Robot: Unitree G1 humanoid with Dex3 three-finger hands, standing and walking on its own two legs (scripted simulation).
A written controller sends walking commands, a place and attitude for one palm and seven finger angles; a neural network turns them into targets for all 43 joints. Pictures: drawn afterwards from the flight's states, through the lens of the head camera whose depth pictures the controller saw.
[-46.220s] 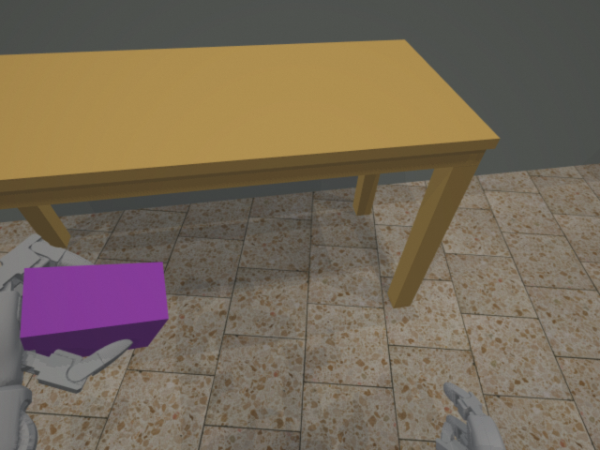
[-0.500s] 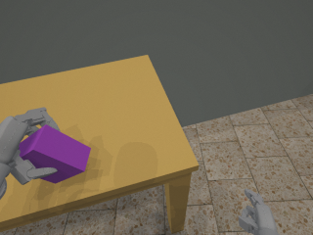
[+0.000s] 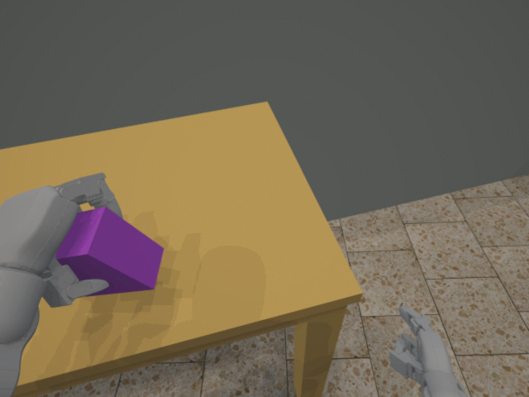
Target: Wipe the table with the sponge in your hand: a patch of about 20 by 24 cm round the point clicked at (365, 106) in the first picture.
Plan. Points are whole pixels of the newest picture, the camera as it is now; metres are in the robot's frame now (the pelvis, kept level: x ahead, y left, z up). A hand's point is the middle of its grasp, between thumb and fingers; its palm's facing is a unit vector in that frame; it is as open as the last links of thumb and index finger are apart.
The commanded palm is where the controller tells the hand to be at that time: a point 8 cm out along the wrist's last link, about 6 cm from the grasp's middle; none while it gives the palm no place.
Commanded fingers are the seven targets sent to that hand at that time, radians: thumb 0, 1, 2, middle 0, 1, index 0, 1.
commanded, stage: turn the palm down, sponge in hand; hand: left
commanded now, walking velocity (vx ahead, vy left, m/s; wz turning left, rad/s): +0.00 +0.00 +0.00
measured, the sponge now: (105, 261) +0.23 +0.25 +0.13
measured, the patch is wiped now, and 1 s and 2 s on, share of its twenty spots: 0.00 0.00 0.00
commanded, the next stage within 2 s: move the sponge above the wiping area in 0.98 s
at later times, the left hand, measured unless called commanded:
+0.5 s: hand (16, 219) +0.21 +0.30 +0.23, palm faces +0.30 -0.02 -0.95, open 10.1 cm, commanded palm +0.16 +0.29 +0.26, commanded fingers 0.00 0.10 1.30 -1.20 -1.60 -1.20 -1.60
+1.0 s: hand (26, 209) +0.23 +0.29 +0.24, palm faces +0.30 -0.01 -0.95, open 10.1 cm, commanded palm +0.17 +0.26 +0.26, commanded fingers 0.00 0.10 1.30 -1.20 -1.60 -1.20 -1.60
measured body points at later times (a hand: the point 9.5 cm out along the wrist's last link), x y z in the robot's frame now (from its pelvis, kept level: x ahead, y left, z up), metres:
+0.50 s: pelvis -0.03 +0.01 +0.01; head -0.04 -0.04 +0.45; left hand +0.19 +0.30 +0.28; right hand +0.25 -0.16 -0.07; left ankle +0.02 +0.10 -0.73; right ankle -0.01 -0.10 -0.73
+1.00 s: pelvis -0.02 -0.01 +0.01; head -0.04 -0.08 +0.45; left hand +0.20 +0.29 +0.29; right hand +0.25 -0.20 -0.07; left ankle +0.02 +0.10 -0.73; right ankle -0.01 -0.10 -0.73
